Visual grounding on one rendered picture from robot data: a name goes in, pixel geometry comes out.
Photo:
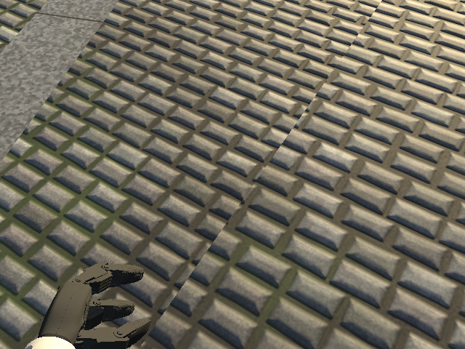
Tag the left robot hand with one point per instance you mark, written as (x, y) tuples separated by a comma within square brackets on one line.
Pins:
[(73, 312)]

